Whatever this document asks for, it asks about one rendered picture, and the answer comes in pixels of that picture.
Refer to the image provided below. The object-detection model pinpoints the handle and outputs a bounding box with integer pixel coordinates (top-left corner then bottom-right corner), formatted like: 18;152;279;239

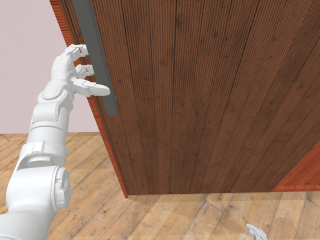
72;0;118;116

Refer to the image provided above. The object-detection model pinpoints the wardrobe door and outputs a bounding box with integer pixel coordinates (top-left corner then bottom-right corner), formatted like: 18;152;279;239
59;0;320;195
277;141;320;186

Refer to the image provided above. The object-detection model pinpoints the robot left hand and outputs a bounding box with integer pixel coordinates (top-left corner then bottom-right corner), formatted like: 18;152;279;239
50;44;111;97

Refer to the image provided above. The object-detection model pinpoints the robot left upper arm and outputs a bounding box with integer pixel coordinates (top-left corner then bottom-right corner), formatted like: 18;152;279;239
0;165;72;240

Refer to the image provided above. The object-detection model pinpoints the robot right hand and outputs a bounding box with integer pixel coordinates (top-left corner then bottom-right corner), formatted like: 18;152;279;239
245;224;268;240

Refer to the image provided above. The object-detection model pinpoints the left robot forearm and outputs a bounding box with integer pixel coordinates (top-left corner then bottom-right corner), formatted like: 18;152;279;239
5;79;74;210

